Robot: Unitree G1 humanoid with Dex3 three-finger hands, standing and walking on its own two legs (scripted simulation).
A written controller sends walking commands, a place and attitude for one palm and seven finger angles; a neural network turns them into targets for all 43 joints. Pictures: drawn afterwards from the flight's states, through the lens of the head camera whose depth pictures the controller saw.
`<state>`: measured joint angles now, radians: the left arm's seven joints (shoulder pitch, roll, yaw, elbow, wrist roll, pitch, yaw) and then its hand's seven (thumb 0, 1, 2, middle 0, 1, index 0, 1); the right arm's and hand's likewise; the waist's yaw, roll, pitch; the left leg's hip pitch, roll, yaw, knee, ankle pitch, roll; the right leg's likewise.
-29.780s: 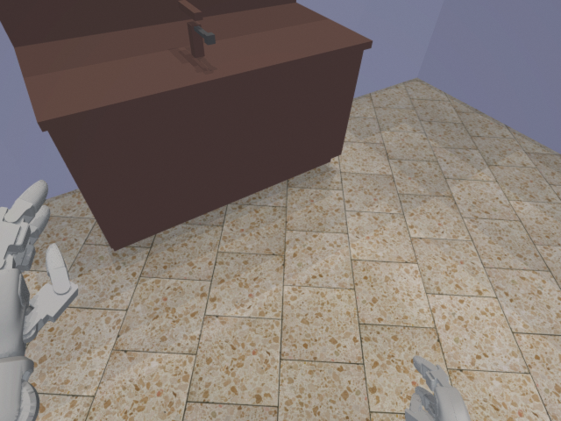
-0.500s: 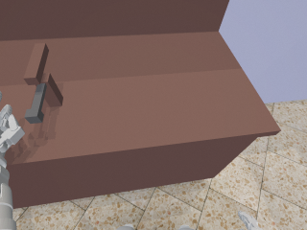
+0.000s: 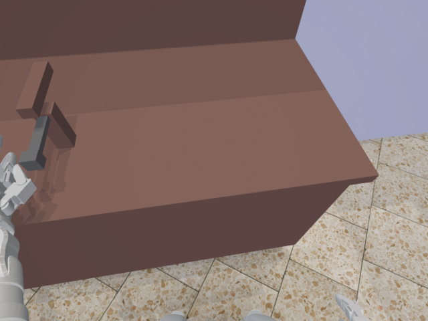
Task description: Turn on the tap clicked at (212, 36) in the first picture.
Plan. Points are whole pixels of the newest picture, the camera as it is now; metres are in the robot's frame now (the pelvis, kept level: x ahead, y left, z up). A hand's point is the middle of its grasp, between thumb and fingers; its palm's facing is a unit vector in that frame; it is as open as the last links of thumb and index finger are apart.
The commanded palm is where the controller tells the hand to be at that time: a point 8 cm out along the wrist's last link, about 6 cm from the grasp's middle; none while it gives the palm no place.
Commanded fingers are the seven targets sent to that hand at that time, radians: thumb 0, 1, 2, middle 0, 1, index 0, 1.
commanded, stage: push the lever round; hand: left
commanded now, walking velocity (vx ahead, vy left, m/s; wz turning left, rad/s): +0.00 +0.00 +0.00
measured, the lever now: (32, 160) +0.37 +0.35 +0.08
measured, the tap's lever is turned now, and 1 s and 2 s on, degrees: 1 25 50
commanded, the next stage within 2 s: none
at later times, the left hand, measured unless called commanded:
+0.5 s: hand (47, 179) +0.34 +0.32 +0.06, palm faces +0.51 -0.85 -0.08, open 7.7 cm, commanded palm +0.30 +0.35 +0.07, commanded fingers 0.00 0.90 0.90 -0.15 -0.15 -0.15 -0.15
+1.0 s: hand (68, 174) +0.35 +0.28 +0.06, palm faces +0.59 -0.81 -0.06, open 7.6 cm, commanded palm +0.30 +0.31 +0.07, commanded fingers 0.00 0.90 0.90 -0.15 -0.15 -0.15 -0.15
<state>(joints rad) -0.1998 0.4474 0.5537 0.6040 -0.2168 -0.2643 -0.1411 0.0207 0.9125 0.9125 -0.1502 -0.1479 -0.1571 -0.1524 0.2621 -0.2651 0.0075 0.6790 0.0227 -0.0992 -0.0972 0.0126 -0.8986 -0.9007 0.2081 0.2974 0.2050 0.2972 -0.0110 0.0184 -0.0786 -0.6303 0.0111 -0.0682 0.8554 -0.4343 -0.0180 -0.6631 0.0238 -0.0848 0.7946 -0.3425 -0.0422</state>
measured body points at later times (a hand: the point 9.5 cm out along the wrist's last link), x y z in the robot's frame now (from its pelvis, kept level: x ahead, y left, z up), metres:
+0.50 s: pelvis +0.00 +0.00 +0.00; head +0.06 +0.00 +0.45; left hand +0.30 +0.36 +0.07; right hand +0.11 -0.27 -0.11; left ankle -0.01 +0.13 -0.70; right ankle +0.03 -0.10 -0.70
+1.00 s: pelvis +0.00 +0.02 +0.00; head +0.05 +0.02 +0.45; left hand +0.31 +0.32 +0.07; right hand +0.13 -0.24 -0.11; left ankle -0.01 +0.13 -0.70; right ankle +0.03 -0.10 -0.70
